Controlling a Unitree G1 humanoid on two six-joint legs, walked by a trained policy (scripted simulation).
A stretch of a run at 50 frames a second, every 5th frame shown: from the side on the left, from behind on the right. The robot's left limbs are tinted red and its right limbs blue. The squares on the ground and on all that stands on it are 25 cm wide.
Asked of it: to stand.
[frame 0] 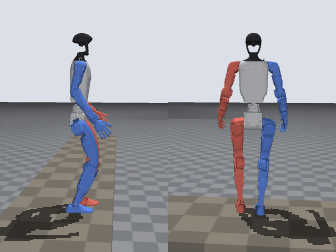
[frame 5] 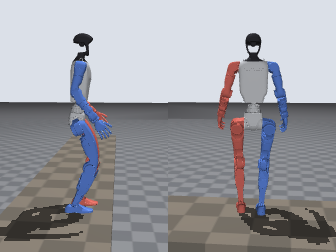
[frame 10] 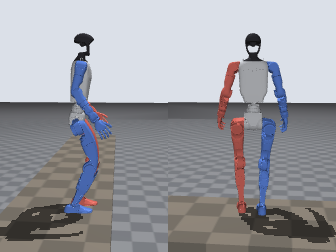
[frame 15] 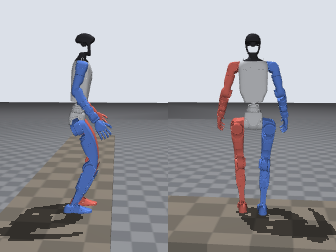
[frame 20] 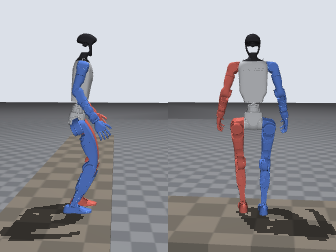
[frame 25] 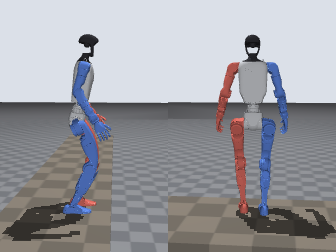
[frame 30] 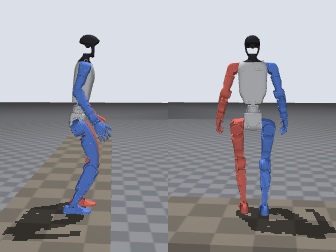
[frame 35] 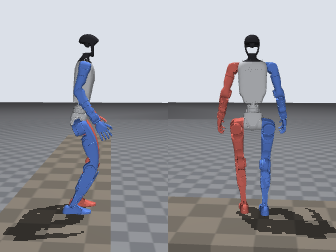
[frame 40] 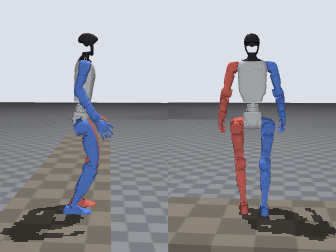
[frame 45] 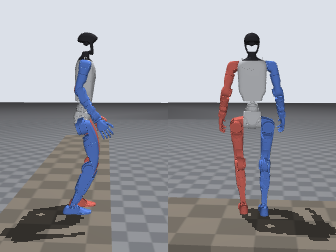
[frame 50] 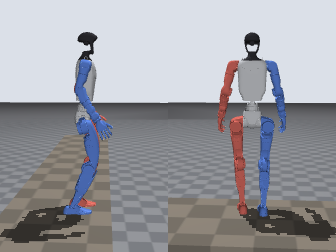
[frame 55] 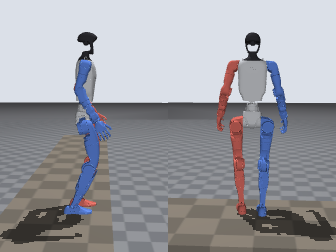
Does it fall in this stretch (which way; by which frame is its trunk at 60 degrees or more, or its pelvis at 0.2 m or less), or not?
no
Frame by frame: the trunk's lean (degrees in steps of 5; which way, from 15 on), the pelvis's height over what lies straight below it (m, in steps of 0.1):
0: 5, 0.8
5: 5, 0.8
10: 5, 0.8
15: 5, 0.8
20: 5, 0.8
25: 10, 0.7
30: 10, 0.7
35: 5, 0.7
40: 5, 0.8
45: 5, 0.8
50: 0, 0.8
55: 0, 0.8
